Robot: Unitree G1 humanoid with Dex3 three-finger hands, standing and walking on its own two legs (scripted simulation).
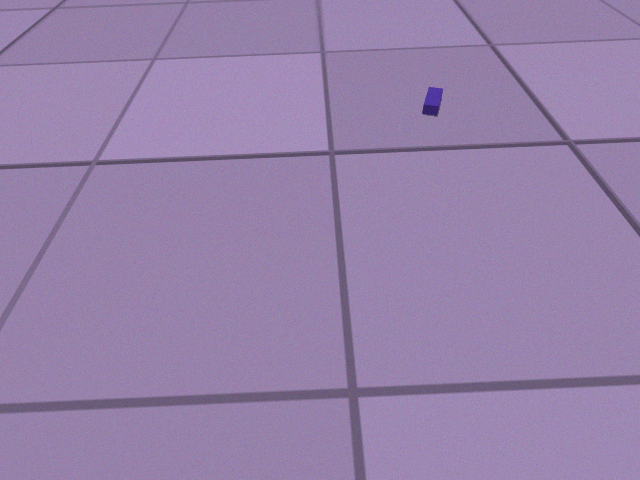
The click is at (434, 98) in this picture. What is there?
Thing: lying carton
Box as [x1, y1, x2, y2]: [422, 87, 442, 115]
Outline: 429,87 423,105 422,113 436,115 442,89
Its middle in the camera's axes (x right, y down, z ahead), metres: +0.68 -0.84 +2.39
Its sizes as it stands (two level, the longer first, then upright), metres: 0.223 0.089 0.061
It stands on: the floor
